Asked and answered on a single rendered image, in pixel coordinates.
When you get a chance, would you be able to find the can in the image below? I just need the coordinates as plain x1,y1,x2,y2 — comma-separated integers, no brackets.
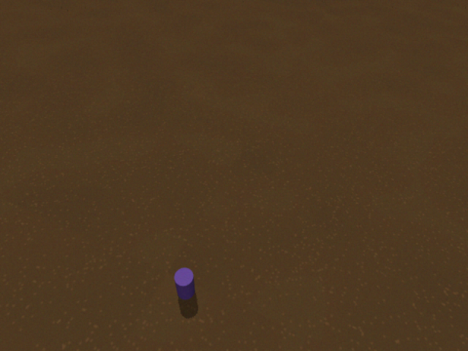
174,268,195,300

